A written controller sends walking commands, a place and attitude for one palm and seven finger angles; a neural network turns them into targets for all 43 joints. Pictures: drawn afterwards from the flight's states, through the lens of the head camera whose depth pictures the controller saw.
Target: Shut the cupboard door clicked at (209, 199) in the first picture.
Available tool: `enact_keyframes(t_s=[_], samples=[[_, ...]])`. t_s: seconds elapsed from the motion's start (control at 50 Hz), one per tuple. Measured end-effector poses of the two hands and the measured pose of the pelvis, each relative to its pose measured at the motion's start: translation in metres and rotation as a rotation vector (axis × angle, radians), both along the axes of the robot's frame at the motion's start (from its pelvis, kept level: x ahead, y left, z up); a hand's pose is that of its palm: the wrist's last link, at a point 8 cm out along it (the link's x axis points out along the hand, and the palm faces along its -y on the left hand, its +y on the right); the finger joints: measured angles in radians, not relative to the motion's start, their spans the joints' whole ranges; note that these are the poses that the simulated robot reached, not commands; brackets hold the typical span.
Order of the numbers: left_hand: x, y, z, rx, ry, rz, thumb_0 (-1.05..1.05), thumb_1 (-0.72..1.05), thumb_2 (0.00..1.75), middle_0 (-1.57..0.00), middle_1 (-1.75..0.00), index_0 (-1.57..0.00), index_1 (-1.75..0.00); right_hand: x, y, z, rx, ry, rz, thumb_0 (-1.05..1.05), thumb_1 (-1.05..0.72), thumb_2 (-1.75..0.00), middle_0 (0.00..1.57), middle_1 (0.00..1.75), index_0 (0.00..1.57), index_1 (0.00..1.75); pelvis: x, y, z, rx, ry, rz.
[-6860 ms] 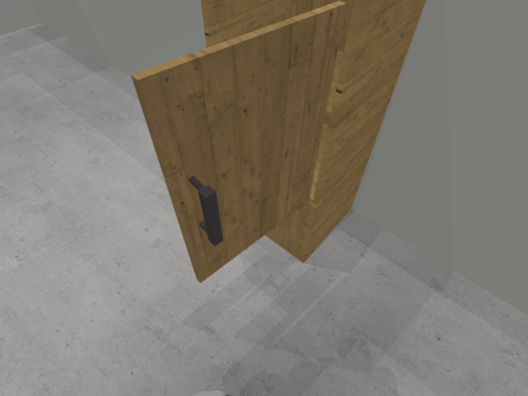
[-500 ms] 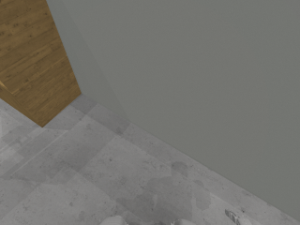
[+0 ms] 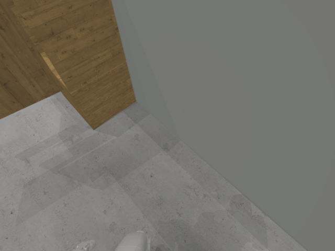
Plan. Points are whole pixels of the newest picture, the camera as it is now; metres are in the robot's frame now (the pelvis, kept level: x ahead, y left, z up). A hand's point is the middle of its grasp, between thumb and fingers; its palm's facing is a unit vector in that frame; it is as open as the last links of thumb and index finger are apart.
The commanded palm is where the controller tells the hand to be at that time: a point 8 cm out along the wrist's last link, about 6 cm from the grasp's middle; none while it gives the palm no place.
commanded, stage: turn to face it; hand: left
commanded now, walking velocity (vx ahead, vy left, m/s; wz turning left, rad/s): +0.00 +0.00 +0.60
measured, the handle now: out of the picture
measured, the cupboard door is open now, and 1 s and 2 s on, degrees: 83 83 83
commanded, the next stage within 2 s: take the last steps up to it in 0.84 s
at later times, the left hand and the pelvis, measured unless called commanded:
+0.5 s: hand out of the picture +0.08 +0.24 -0.16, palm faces +0.30 -0.91 -0.27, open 7.4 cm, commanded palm none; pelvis +0.03 +0.00 +0.00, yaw +17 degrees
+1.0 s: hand out of the picture -0.03 +0.17 -0.19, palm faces +0.56 -0.80 -0.23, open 7.4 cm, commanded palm none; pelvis +0.06 -0.02 -0.01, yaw +32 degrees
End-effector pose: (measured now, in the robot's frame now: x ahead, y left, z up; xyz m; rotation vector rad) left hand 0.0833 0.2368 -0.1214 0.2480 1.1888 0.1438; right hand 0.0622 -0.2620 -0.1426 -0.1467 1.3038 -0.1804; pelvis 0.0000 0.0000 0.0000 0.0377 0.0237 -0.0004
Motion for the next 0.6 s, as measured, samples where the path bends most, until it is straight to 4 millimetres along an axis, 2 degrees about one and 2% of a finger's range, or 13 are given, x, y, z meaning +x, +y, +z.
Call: enact_keyframes(t_s=[0.1,0.18,0.24,0.3,0.42,0.54,0.6], samples=[[-0.034,0.005,-0.014,-0.035,0.048,0.108,0.01,0.91,0.9,-0.2,-0.3,-0.21,-0.3,0.045,0.011,0.007,-0.017,-0.026,0.117,0.01,-0.91,-0.9,0.2,0.3,0.2,0.3,0.006,0.002,-0.002,-0.003,-0.001,0.074],[-0.063,0.025,-0.035,-0.051,0.093,0.196,0.01,0.91,0.9,-0.21,-0.3,-0.21,-0.3,0.089,0.031,0.007,-0.047,-0.099,0.217,0.01,-0.91,-0.9,0.2,0.3,0.2,0.3,0.012,0.013,-0.016,-0.02,0.001,0.13],[-0.075,0.04,-0.041,-0.039,0.137,0.244,0.01,0.91,0.9,-0.2,-0.3,-0.21,-0.3,0.108,0.043,0.012,-0.061,-0.15,0.266,0.01,-0.91,-0.9,0.2,0.3,0.2,0.3,0.013,0.017,-0.018,-0.02,-0.001,0.159],[-0.071,0.05,-0.033,-0.026,0.125,0.28,0.01,0.91,0.9,-0.2,-0.3,-0.2,-0.3,0.114,0.05,0.019,-0.072,-0.15,0.298,0.01,-0.91,-0.9,0.2,0.3,0.2,0.3,0.015,0.018,-0.011,-0.034,0.003,0.193],[-0.045,0.054,-0.012,-0.003,0.019,0.311,0.01,0.91,0.9,-0.2,-0.3,-0.2,-0.3,0.113,0.051,0.02,-0.052,-0.093,0.341,0.01,-0.9,-0.9,0.2,0.3,0.2,0.3,0.024,0.011,-0.001,-0.048,0.006,0.254],[-0.017,0.036,0.0,0.027,-0.071,0.331,0.01,0.91,0.9,-0.2,-0.3,-0.2,-0.3,0.114,0.034,0.003,-0.013,-0.031,0.36,0.01,-0.9,-0.9,0.2,0.3,0.2,0.3,0.037,-0.012,-0.004,-0.042,0.006,0.327],[-0.014,0.022,0.001,0.054,-0.107,0.343,0.01,0.9,0.9,-0.2,-0.3,-0.2,-0.3,0.124,0.022,-0.011,0.006,-0.015,0.369,0.01,-0.9,-0.9,0.2,0.3,0.2,0.3,0.044,-0.025,-0.012,-0.029,0.003,0.361]])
